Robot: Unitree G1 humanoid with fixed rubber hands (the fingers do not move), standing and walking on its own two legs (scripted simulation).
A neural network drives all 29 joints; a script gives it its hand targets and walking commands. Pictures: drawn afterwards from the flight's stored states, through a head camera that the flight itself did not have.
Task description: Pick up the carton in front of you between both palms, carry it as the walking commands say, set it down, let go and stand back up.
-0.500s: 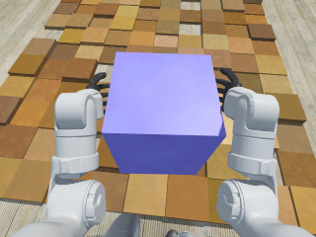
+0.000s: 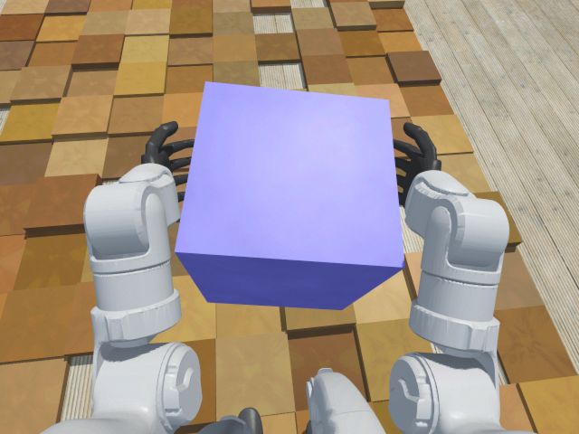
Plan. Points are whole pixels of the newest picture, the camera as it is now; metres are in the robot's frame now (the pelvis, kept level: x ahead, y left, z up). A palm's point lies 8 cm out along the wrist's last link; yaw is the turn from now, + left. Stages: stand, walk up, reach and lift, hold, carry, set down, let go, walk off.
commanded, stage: carry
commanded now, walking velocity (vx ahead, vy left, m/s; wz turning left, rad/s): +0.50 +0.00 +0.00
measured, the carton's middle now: (285, 215) +0.39 -0.03 +0.04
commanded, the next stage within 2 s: none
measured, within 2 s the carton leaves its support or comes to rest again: neither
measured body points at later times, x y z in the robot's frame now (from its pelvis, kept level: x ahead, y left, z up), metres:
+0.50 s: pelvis +0.28 -0.06 -0.02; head +0.32 -0.07 +0.43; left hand +0.65 +0.13 +0.11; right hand +0.68 -0.17 +0.12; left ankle +0.33 +0.08 -0.67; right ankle +0.25 -0.12 -0.76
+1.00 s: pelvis +0.54 +0.00 -0.01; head +0.62 +0.00 +0.43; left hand +0.93 +0.13 +0.07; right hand +0.91 -0.17 +0.09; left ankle +0.55 +0.06 -0.75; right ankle +0.57 -0.13 -0.70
